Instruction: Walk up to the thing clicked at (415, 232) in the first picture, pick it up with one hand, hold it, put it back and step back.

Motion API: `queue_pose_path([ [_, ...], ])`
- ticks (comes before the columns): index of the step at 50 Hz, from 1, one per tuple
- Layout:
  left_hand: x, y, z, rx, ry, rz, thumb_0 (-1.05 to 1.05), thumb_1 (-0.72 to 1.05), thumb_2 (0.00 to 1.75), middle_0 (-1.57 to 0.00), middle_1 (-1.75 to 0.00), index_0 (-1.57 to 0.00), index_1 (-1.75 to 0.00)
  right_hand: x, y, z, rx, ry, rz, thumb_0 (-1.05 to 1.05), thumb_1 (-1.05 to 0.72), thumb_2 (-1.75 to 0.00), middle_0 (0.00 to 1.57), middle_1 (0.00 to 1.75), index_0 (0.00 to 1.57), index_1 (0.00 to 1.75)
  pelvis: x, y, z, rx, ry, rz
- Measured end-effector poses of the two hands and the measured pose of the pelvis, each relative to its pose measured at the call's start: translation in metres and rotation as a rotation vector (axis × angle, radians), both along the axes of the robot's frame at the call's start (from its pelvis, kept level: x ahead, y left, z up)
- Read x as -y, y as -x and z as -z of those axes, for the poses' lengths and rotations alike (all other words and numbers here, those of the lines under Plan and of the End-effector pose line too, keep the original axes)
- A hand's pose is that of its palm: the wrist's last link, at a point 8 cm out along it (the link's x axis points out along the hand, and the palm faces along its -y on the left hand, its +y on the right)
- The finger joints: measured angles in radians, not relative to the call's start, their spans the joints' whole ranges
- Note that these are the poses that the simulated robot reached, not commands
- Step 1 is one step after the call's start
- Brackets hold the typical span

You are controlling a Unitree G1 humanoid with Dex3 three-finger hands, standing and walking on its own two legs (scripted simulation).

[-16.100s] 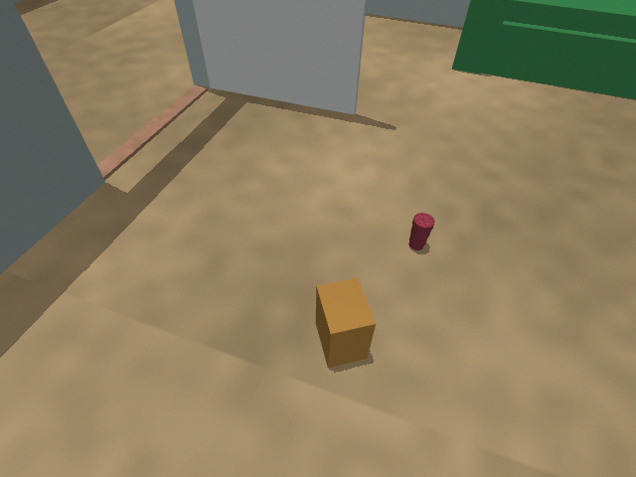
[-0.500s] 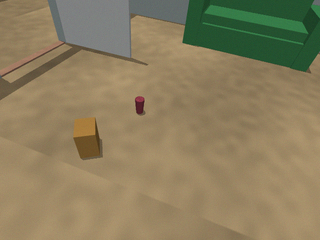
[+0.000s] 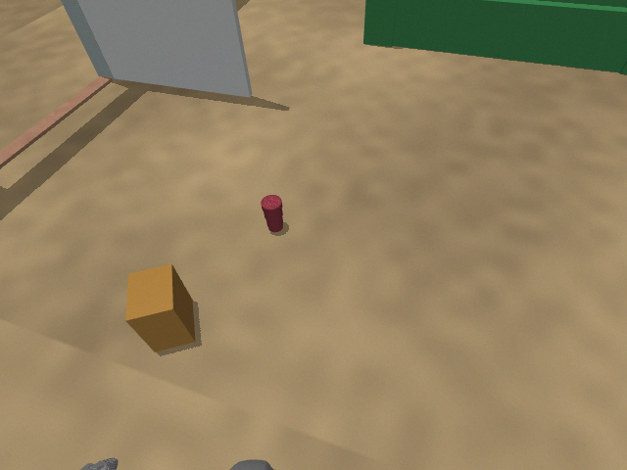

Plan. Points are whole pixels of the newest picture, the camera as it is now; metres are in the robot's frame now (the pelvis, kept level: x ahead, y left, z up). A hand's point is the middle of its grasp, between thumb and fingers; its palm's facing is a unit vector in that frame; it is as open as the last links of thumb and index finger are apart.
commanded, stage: walk up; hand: left
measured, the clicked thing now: (273, 214) +1.13 +0.23 -0.70
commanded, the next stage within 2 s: none
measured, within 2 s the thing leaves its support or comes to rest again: neither
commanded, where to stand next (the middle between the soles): +0.83 +0.02 m, yaw +2 degrees
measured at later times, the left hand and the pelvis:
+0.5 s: hand (147, 356) +0.32 +0.31 -0.15, palm faces -0.04 -0.95 -0.32, open 7.4 cm; pelvis +0.25 +0.03 +0.00, yaw +1 degrees
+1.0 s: hand (204, 252) +0.51 +0.24 -0.11, palm faces +0.03 -0.91 -0.41, open 7.4 cm; pelvis +0.46 -0.03 +0.00, yaw +2 degrees
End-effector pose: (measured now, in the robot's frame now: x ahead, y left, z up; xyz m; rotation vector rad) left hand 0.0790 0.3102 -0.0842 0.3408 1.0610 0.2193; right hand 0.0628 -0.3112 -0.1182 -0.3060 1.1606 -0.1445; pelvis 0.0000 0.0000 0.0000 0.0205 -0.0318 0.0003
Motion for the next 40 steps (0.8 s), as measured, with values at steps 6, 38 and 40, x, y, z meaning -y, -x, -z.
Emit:
queue_pose_path([
  [6, -0.014, -0.028, 0.012, -0.077, 0.003, -0.019, 0.01, 0.9, 0.9, -0.21, -0.3, -0.21, -0.3, -0.002, -0.1, -0.016, 0.081, 0.031, -0.051, 0.0, -0.91, -0.9, 0.2, 0.3, 0.21, 0.3, -0.007, -0.061, 0.002, -0.003, 0.036, -0.013],
  [38, 0.003, -0.388, 0.011, -0.001, -0.049, 0.04, 0.01, 0.9, 0.9, -0.2, -0.3, -0.2, -0.3, 0.024, -0.335, 0.023, -0.047, 0.018, 0.046, 0.01, -0.9, -0.9, 0.2, 0.3, 0.21, 0.3, 0.017, -0.38, 0.023, 0.018, 0.006, -0.015],
  [40, 0.013, -0.401, 0.004, 0.027, -0.048, 0.024, 0.01, 0.9, 0.9, -0.2, -0.3, -0.2, -0.3, 0.026, -0.362, 0.024, -0.049, 0.004, 0.019, 0.01, -0.91, -0.9, 0.2, 0.3, 0.21, 0.3, 0.024, -0.395, 0.019, 0.023, -0.011, -0.018],
])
